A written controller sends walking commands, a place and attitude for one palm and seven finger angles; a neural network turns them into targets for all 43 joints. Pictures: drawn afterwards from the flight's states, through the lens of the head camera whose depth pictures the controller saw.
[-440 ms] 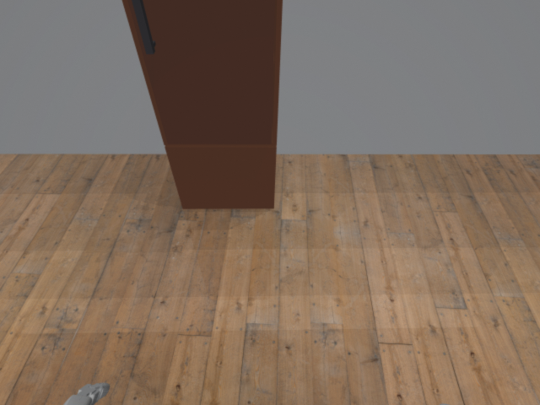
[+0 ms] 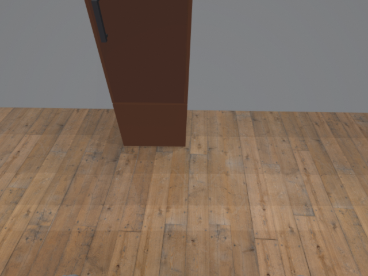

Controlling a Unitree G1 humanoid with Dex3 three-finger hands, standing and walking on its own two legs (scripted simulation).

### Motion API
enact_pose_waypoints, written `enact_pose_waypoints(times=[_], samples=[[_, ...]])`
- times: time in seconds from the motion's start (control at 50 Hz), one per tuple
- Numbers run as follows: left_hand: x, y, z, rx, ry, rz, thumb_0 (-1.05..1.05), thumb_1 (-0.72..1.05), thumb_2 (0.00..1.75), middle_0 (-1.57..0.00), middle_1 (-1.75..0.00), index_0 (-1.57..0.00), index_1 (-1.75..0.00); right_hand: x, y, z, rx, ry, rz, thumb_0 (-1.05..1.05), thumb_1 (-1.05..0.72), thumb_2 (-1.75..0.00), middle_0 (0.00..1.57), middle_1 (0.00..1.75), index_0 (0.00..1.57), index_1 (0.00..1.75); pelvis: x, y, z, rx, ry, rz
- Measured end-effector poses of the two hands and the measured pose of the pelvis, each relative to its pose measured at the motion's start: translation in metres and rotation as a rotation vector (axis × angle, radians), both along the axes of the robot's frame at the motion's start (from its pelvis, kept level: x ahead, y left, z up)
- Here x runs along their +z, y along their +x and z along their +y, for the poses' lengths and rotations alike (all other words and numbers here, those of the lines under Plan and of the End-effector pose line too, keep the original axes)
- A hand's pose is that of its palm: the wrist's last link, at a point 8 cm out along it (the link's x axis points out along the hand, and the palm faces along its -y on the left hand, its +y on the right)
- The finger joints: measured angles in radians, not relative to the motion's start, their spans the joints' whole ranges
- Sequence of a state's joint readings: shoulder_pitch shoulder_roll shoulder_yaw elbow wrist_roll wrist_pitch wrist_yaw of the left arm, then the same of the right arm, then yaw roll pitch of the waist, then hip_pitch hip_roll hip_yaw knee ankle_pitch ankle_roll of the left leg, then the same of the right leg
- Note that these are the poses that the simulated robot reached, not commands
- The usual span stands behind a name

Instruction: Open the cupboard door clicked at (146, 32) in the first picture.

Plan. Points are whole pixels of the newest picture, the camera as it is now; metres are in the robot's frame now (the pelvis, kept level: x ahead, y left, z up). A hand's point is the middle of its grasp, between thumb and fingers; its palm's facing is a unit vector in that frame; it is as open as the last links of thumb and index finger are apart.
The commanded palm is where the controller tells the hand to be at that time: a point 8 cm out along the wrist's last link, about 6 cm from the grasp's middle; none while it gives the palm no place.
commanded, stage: stand and wait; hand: left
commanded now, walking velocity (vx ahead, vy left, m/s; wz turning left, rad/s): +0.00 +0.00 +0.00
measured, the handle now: (100, 20) +1.02 +0.42 +0.11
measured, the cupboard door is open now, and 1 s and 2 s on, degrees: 0 0 0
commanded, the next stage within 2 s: look at it before walking up in 0.38 s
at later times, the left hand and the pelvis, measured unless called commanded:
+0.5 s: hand out of the picture +0.06 +0.24 -0.15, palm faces -0.03 -0.94 -0.34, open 7.4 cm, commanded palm none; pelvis -0.02 -0.01 +0.00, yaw +0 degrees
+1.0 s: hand out of the picture +0.05 +0.23 -0.15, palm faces -0.04 -0.94 -0.34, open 7.4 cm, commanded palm none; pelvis -0.02 -0.01 +0.01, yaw +0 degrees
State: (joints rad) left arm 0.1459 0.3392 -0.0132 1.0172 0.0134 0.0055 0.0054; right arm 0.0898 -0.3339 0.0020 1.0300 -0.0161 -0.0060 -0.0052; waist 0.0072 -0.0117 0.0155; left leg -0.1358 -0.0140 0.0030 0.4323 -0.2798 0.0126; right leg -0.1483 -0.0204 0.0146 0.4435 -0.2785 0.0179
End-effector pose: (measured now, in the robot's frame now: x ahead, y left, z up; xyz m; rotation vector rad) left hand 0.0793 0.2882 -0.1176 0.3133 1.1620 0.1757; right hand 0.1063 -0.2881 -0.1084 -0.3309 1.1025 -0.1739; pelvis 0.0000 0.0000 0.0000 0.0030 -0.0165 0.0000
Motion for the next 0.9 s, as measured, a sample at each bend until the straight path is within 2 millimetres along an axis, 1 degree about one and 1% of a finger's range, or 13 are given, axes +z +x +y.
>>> enact_pose_waypoints(times=[0.18,0.36,0.7,0.9], samples=[[0.003,-0.022,0.002,0.013,0.018,0.043,0.01,0.90,0.90,-0.20,-0.30,-0.20,-0.30,-0.006,-0.034,-0.010,-0.028,0.002,0.073,0.01,-0.90,-0.90,0.20,0.30,0.20,0.30,0.002,-0.009,-0.005,-0.001,0.000,-0.008],[0.006,-0.027,-0.003,0.008,0.020,0.038,0.01,0.90,0.90,-0.20,-0.30,-0.20,-0.30,-0.009,-0.054,-0.012,-0.040,0.015,0.101,0.01,-0.90,-0.90,0.20,0.30,0.20,0.30,0.004,-0.018,-0.009,-0.002,0.001,-0.013],[0.004,-0.033,-0.012,-0.004,0.007,0.040,0.01,0.90,0.90,-0.20,-0.30,-0.20,-0.30,-0.009,-0.067,-0.017,-0.048,0.018,0.111,0.01,-0.90,-0.90,0.20,0.30,0.20,0.30,0.005,-0.026,-0.013,-0.007,0.001,-0.007],[0.003,-0.035,-0.012,0.000,0.007,0.060,0.01,0.90,0.90,-0.20,-0.30,-0.20,-0.30,-0.009,-0.066,-0.018,-0.051,0.013,0.123,0.01,-0.90,-0.90,0.20,0.30,0.20,0.30,0.005,-0.024,-0.014,-0.008,0.000,-0.001]])
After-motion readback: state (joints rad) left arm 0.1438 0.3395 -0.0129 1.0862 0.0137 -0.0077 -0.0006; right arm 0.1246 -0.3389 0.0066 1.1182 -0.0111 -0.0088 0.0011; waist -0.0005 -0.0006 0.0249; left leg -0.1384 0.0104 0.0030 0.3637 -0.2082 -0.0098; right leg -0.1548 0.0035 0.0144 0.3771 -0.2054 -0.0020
